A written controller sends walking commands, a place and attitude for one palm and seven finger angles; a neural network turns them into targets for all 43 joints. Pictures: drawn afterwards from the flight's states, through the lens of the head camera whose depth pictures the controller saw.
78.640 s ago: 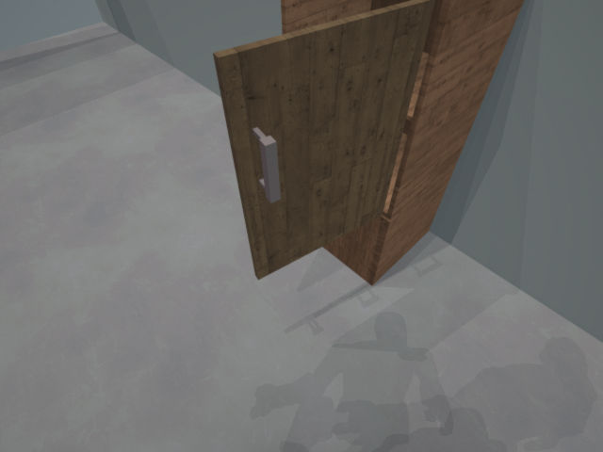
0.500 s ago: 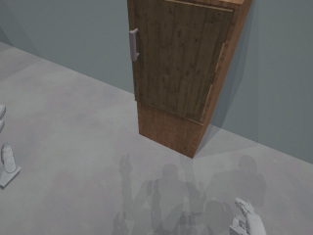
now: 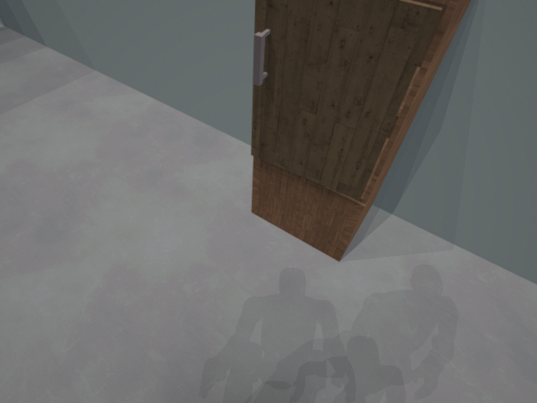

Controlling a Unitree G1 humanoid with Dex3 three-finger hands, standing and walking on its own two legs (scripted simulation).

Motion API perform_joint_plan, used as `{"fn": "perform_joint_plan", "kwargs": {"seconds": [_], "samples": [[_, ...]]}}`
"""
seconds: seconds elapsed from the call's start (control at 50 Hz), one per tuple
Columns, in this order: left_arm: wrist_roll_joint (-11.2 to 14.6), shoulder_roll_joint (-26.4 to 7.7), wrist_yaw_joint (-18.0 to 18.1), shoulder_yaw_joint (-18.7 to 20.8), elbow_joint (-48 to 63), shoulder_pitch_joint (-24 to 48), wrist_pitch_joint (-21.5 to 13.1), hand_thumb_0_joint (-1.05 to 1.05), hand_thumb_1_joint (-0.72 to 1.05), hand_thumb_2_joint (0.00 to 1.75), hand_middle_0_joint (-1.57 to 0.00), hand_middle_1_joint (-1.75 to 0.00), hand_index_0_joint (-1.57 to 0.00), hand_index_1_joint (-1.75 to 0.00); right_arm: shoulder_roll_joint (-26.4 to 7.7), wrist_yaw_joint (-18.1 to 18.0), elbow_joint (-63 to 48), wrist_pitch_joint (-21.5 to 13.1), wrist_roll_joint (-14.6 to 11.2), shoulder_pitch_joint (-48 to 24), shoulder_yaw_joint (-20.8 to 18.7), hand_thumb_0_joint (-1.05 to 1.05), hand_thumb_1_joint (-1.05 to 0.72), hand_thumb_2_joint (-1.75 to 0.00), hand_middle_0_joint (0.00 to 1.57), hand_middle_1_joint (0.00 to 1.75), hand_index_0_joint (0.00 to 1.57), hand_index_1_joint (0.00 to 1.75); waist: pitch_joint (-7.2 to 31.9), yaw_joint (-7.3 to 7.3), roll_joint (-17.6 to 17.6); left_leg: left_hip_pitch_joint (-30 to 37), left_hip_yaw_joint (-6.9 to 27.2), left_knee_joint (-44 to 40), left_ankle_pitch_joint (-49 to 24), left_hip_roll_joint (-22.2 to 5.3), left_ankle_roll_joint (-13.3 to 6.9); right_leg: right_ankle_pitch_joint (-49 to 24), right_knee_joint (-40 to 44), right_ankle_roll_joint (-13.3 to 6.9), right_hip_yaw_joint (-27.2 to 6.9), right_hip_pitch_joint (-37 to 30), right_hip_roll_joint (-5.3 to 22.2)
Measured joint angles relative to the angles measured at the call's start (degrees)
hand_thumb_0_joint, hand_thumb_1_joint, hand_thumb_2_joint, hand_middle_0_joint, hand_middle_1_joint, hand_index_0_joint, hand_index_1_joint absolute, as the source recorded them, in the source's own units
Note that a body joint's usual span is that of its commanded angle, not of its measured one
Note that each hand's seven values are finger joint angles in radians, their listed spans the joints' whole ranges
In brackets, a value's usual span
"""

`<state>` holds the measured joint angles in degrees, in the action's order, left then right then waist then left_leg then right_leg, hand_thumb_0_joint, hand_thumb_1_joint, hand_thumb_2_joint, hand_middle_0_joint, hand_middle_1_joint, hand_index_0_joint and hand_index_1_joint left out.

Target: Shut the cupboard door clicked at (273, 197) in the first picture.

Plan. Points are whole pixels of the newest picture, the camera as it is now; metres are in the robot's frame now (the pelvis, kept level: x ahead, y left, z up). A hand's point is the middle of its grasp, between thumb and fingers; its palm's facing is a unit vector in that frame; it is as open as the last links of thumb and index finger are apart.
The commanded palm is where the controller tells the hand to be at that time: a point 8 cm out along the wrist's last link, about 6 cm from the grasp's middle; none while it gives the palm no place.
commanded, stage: let the arm hang, fingers relaxed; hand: left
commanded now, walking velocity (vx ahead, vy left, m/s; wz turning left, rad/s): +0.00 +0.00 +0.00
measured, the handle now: (262, 57) +0.94 +0.07 +0.05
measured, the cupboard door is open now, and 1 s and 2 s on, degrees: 4 4 4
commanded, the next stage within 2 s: look to check the result in 0.70 s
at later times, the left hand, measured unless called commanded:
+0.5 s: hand out of the picture -0.03 +0.16 -0.17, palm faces +0.02 -0.99 -0.14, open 7.4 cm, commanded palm none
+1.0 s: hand out of the picture -0.03 +0.19 -0.17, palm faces -0.01 -0.98 -0.20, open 7.4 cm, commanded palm none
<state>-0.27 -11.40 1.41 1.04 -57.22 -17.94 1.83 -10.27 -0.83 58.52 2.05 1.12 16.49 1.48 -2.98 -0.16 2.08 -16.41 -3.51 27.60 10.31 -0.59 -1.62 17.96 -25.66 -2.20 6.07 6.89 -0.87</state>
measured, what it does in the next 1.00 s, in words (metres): stands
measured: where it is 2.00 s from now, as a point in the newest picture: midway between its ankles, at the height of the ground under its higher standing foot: outside the picture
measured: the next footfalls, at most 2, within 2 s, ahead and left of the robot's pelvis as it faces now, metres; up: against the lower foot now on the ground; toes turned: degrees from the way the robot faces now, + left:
none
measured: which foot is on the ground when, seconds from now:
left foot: down 0.00-1.00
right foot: down 0.00-1.00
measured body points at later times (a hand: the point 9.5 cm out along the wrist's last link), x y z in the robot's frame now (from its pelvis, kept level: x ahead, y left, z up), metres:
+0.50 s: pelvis +0.00 +0.02 +0.00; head -0.01 +0.02 +0.45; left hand -0.03 +0.21 -0.16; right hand -0.03 -0.18 -0.16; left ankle +0.05 +0.10 -0.74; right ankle -0.04 -0.09 -0.74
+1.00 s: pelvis +0.00 +0.02 +0.01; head +0.01 +0.01 +0.46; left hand -0.02 +0.24 -0.15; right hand -0.03 -0.20 -0.16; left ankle +0.05 +0.10 -0.74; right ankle -0.04 -0.09 -0.74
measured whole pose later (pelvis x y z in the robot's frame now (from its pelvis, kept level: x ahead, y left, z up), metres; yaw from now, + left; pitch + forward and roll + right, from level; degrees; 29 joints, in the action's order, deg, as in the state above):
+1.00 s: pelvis +0.00 +0.02 +0.01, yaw -2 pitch -2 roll +0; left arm -0.5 -8.5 1.9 0.4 -66.6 -19.5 -0.2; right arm -8.8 -2.0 65.3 0.2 0.4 17.4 0.0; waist -2.0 -0.8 -0.4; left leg -11.6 -6.6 21.6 8.2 0.5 -2.9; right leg 16.0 -22.3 -0.8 3.1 4.3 0.3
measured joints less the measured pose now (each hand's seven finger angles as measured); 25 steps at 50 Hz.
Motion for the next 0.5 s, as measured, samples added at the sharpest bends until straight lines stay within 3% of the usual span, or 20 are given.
{"fn": "perform_joint_plan", "kwargs": {"seconds": [0.2, 0.5], "samples": [[0.0, 2.0, 0.1, -0.9, -9.8, -4.4, -0.8, 0.0, 0.93, 0.9, -0.2, -0.3, -0.2, -0.3, 1.8, -1.0, 6.0, -0.7, -0.7, 2.0, -0.8, 0.0, -0.91, -0.89, 0.2, 0.3, 0.2, 0.3, -0.4, -0.17, -2.8, 3.0, -1.6, -3.9, -1.6, 0.5, -0.8, -2.1, 3.4, 0.9, -1.6, -2.2, 0.5], [-0.2, 6.3, 0.6, -1.3, -9.1, -2.2, -2.1, 0.0, 0.9, 0.9, -0.2, -0.3, -0.2, -0.3, 4.1, -1.2, 7.1, -1.5, -0.5, 1.6, -1.0, 0.01, -0.92, -0.89, 0.2, 0.3, 0.2, 0.3, 2.3, -0.38, -2.2, 3.8, -2.6, -5.0, -1.9, 1.3, -1.4, -1.6, 2.2, 1.5, -2.5, -1.8, 1.4]]}}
